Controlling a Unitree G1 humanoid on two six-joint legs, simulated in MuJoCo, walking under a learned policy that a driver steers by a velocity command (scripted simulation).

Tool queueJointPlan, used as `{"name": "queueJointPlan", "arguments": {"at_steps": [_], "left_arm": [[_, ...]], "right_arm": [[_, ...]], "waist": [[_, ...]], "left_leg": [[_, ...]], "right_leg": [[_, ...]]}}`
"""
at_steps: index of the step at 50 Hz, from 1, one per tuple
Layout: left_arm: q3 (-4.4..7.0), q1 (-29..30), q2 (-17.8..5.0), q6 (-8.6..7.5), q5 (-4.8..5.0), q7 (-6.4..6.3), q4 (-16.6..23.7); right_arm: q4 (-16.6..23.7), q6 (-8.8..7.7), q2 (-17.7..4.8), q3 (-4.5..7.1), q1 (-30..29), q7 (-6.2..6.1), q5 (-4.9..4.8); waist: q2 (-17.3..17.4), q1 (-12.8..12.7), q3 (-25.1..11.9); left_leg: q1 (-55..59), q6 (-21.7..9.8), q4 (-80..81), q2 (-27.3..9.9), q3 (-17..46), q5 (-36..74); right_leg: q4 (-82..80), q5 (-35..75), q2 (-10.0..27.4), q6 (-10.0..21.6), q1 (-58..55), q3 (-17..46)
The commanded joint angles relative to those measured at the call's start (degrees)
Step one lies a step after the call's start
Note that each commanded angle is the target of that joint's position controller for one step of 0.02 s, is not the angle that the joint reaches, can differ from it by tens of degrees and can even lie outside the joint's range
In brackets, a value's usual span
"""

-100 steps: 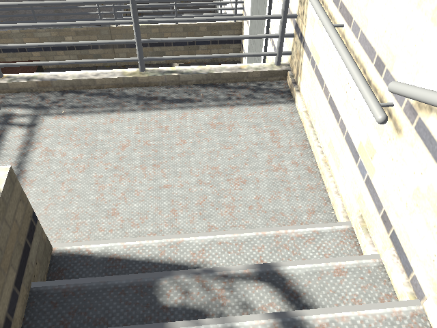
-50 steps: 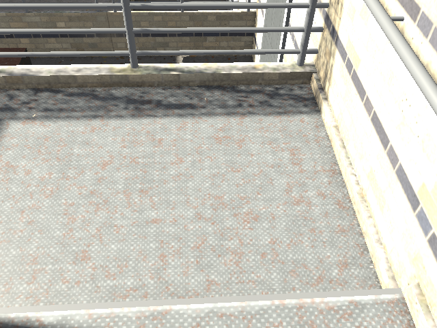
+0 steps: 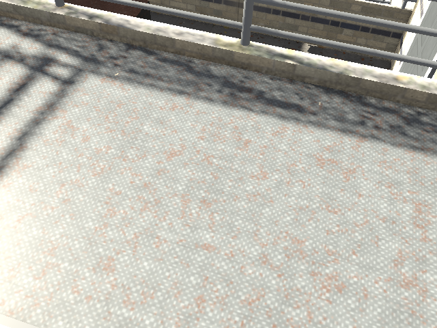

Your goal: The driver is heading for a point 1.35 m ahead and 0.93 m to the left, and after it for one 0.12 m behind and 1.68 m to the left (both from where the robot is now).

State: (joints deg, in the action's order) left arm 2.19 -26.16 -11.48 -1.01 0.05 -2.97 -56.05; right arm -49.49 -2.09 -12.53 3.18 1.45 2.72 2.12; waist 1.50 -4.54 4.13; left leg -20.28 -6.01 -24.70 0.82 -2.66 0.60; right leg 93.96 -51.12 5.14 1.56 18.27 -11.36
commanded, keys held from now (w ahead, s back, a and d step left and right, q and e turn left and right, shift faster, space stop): q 0.98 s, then w+q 0.02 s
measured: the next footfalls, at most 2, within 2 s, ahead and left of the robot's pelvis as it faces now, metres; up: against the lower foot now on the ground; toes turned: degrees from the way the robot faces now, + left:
right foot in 0.74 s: +0.08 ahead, -0.24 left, +0.00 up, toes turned +33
left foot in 1.48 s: +0.02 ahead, +0.16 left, +0.16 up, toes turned +54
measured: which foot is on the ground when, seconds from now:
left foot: down 0.00-0.70, up 0.72-1.00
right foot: up 0.00-0.72, down 0.74-1.00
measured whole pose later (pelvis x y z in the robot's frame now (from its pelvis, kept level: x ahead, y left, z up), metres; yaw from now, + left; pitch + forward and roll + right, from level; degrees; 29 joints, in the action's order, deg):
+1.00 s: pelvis +0.01 -0.19 -0.02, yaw +36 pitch -2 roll +0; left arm 1.0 -27.6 -13.0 0.4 -0.2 -1.0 -46.7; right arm -36.1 4.7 -14.0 3.0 3.6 0.5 4.2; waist 4.0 -3.7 0.0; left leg -64.5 2.5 -127.3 11.8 4.4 -16.6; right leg 37.7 -21.3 -1.3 3.3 14.2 -4.0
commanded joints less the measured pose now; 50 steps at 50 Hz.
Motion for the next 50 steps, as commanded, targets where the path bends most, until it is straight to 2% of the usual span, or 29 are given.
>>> {"name": "queueJointPlan", "arguments": {"at_steps": [1, 2, 3, 4, 6, 8, 10, 12, 17, 19, 22, 27, 29, 31, 33, 34, 35, 36, 37, 38, 39, 41, 42, 44, 46, 47, 48, 49, 50], "left_arm": [[1.27, 3.96, -7.26, 0.85, 0.29, 0.12, 9.48], [0.42, 6.1, -4.94, 1.12, -1.0, -0.45, 11.37], [-0.15, 8.93, -4.47, 1.78, -2.7, -0.49, 11.95], [-0.03, 10.91, -5.12, 3.23, -3.58, -0.62, 12.3], [-0.41, 11.36, -4.27, 4.68, -3.31, -1.02, 13.04], [-1.53, 16.12, -1.51, 5.35, -3.0, -0.89, 16.55], [-1.88, 20.21, -0.94, 5.9, -3.4, -0.28, 18.97], [-1.82, 21.82, -0.96, 6.12, -3.57, 0.17, 20.71], [-1.55, 28.38, -1.39, 7.1, -3.01, 1.36, 24.83], [-1.61, 31.63, -1.38, 7.6, -2.18, 1.37, 27.11], [-1.84, 34.12, -1.46, 7.11, -2.2, 1.23, 29.42], [-1.55, 33.61, -3.58, 6.82, -2.56, 2.12, 31.05], [-1.55, 33.64, -4.56, 6.45, -2.4, 2.5, 31.87], [-1.65, 30.77, -5.56, 5.76, -1.08, 3.01, 31.73], [-0.96, 19.72, -6.77, 5.53, 1.76, 3.82, 28.3], [-0.56, 9.71, -6.85, 5.48, 2.49, 3.76, 24.9], [0.11, -4.59, -7.45, 5.73, 3.0, 3.33, 19.49], [-0.01, -10.22, -8.36, 5.13, 3.17, 2.83, 16.3], [-2.34, -10.91, -7.02, 4.1, 2.41, 4.41, 16.57], [-1.58, -3.47, -10.03, 3.21, 1.42, 4.15, 19.26], [0.25, 0.92, -13.42, 1.93, 0.41, 3.41, 19.11], [-0.3, 12.74, -11.49, 0.37, -1.73, 2.66, 19.41], [-1.0, 17.86, -8.82, 0.43, -2.11, 3.06, 20.21], [-1.09, 21.73, -6.19, -0.11, -2.08, 3.57, 20.88], [-0.34, 19.3, -7.32, -0.62, -1.19, 2.89, 19.8], [0.11, 17.56, -8.67, -1.07, -0.19, 2.34, 19.16], [0.23, 13.25, -8.9, -1.07, 0.15, 1.61, 17.94], [0.44, 9.04, -8.43, -0.79, 0.56, 1.31, 17.34], [1.05, 3.72, -9.45, -0.58, -0.07, 0.51, 16.18]], "right_arm": [[-1.28, 1.96, -14.83, 3.74, 22.98, -1.09, -3.77], [0.18, 2.56, -13.56, 3.06, 18.45, -2.61, -3.29], [1.78, 2.9, -10.93, 2.04, 13.2, -3.71, -2.6], [2.82, 2.94, -9.09, 0.98, 10.82, -4.12, -2.01], [3.16, 1.88, -7.83, -0.83, 9.16, -3.84, -0.74], [3.62, 0.8, -8.22, -1.59, 10.15, -4.55, -0.98], [4.15, 1.15, -7.65, -2.34, 11.93, -5.31, -1.58], [5.51, 1.75, -7.61, -2.51, 13.46, -5.83, -1.19], [8.32, 2.91, -8.67, -1.88, 16.77, -6.61, -1.11], [9.12, 2.89, -9.13, -1.52, 17.98, -6.91, -0.95], [10.62, 2.68, -9.39, -0.94, 18.16, -7.19, -0.73], [12.49, 3.6, -9.92, 0.61, 15.71, -6.48, -0.96], [12.25, 3.97, -12.15, 1.62, 15.32, -6.38, -0.68], [13.2, 4.62, -14.14, 2.73, 11.77, -6.23, -0.64], [14.93, 5.61, -15.2, 3.34, 7.17, -5.45, -1.02], [15.71, 6.41, -15.75, 3.72, 7.45, -5.22, -0.88], [16.38, 6.68, -14.94, 3.8, 4.32, -5.1, 0.58], [17.6, 5.56, -8.61, 2.75, 1.34, -5.47, 1.29], [19.99, 4.32, 1.49, -0.39, -2.04, -5.09, 0.0], [24.03, 1.88, -0.71, 0.14, -5.62, -4.48, 0.02], [25.85, 0.34, -4.98, 1.08, -10.67, -4.4, 1.96], [19.56, 0.8, -8.31, 2.39, -1.0, -4.43, 3.83], [17.08, 1.86, -8.75, 2.76, 4.35, -3.53, 3.46], [15.53, 4.25, -7.52, 2.16, 8.22, -1.97, 2.76], [16.17, 6.07, -6.86, 1.32, 5.0, -1.93, 2.02], [16.17, 6.28, -6.95, 1.27, 4.35, -2.01, 2.46], [16.92, 6.78, -6.01, 0.93, 1.3, -2.15, 2.23], [16.03, 7.18, -5.38, 0.94, 1.13, -2.15, 1.62], [16.34, 7.74, -4.11, 0.4, -0.57, -2.55, 1.78]], "waist": [[2.47, 11.38, -25.93], [1.96, 8.88, -23.04], [0.2, 6.78, -17.08], [0.6, 5.73, -12.42], [-0.36, 2.53, -9.56], [0.94, 2.39, -9.66], [1.05, 3.5, -10.21], [2.09, 4.47, -10.53], [4.05, 7.9, -7.66], [4.72, 8.96, -6.81], [5.9, 10.37, -8.41], [5.88, 9.69, -9.2], [6.64, 9.64, -9.04], [10.65, 8.22, -9.09], [14.36, 3.95, -10.73], [13.61, -0.44, -10.62], [5.99, -8.75, -8.64], [-11.18, -12.77, -3.86], [-11.84, -9.36, 0.8], [-12.91, -4.88, 5.01], [-18.96, -4.88, 8.55], [-21.52, 5.06, 8.96], [-21.3, 9.67, 6.46], [-13.92, 13.35, 1.79], [-6.95, 11.57, 1.37], [-3.78, 10.57, -0.3], [-1.46, 7.96, -1.43], [0.43, 5.48, -3.67], [-0.93, 2.52, -5.09]], "left_leg": [[47.9, -15.74, -9.61, -25.18, 25.83, 55.63], [39.45, -17.14, -3.43, -26.46, 29.53, 31.13], [26.39, -16.42, 1.68, -24.16, 29.6, 7.28], [13.74, -15.26, 3.46, -22.26, 29.67, 3.29], [-1.08, -11.42, 2.49, -14.63, 24.53, 1.38], [-3.82, -10.2, 0.49, -10.59, 24.46, -1.05], [-1.54, -8.77, -2.02, -8.22, 26.69, -6.07], [0.55, -7.22, -2.05, -7.08, 29.5, -13.09], [3.95, -4.84, 1.53, -6.66, 37.7, -27.39], [5.59, -6.19, 2.26, -6.44, 39.31, -27.91], [11.23, -9.45, 3.09, -6.5, 40.88, -28.11], [9.82, -10.93, 5.74, -5.63, 40.87, -28.92], [8.31, -9.1, 8.53, -4.45, 40.39, -30.55], [2.73, -6.46, 12.52, -3.85, 38.03, -32.85], [-10.32, -2.57, 14.07, -2.17, 35.17, -37.17], [-19.16, -1.33, 14.49, -1.88, 33.59, -41.36], [-31.49, 0.22, 2.12, 2.34, 30.31, -48.83], [-44.4, 3.51, -26.89, 12.43, 16.85, -49.07], [-60.19, 3.73, -48.92, 15.45, 13.06, -49.63], [-71.43, 6.48, -48.08, 14.3, 14.51, -43.96], [-70.59, 7.5, -51.16, 13.62, 16.67, -35.85], [-59.94, 7.86, -71.69, 14.08, 14.64, -23.31], [-52.88, 8.78, -80.68, 13.65, 11.48, -19.56], [-42.46, 9.69, -98.14, 13.27, 6.91, -17.02], [-40.93, 9.42, -106.94, 10.85, 6.32, -16.48], [-41.27, 9.42, -106.55, 10.08, 7.61, -15.42], [-43.72, 8.71, -106.33, 9.45, 7.94, -15.96], [-45.35, 7.82, -106.88, 9.93, 7.31, -17.06], [-49.46, 7.92, -106.68, 9.53, 6.66, -18.02]], "right_leg": [[28.93, 2.06, -3.36, -0.58, 41.38, 7.59], [27.61, 7.84, -3.74, -1.2, 44.48, 9.3], [21.98, 16.4, -2.19, -1.29, 43.1, 12.3], [21.38, 20.72, -3.09, -1.58, 38.81, 11.65], [16.89, 32.04, -4.72, -2.84, 34.63, 12.84], [17.02, 36.16, -6.24, -4.89, 39.26, 13.09], [16.71, 37.52, -7.84, -6.7, 44.19, 13.17], [15.98, 37.79, -8.38, -7.99, 46.69, 13.76], [15.91, 35.77, -10.19, -9.95, 50.16, 13.42], [16.41, 32.65, -11.19, -10.12, 49.93, 13.98], [16.67, 29.61, -11.95, -9.54, 49.84, 14.84], [6.01, 29.56, -9.65, -7.78, 39.73, 15.3], [-7.94, 29.87, -8.35, -7.1, 31.67, 14.95], [-29.18, 27.77, -7.76, -5.49, 16.7, 15.26], [-48.39, 30.69, -8.29, -1.98, -8.19, 15.32], [-50.83, 32.84, -10.4, -0.61, -22.25, 11.32], [-57.72, 30.29, -7.18, 0.77, -35.15, 14.59], [-60.88, 19.24, -3.46, 0.27, -35.49, 15.28], [-56.47, 0.82, 8.32, -0.75, -29.68, 30.81], [-71.81, 1.57, 13.96, 1.75, -23.45, 49.5], [-84.26, -12.91, 13.35, 3.9, -11.0, 61.03], [-78.94, -0.17, 6.84, 2.94, 4.29, 44.77], [-77.03, 6.23, 4.34, 3.04, 12.83, 36.83], [-76.16, 17.99, 2.51, 4.8, 19.59, 29.69], [-75.39, 27.53, 2.66, 5.86, 16.35, 25.47], [-73.81, 31.94, 2.76, 5.47, 10.54, 24.9], [-72.58, 34.98, 3.57, 6.4, 3.68, 24.79], [-70.62, 40.21, 3.64, 7.41, -4.13, 23.99], [-69.33, 39.83, 4.41, 7.95, -12.73, 24.59]]}}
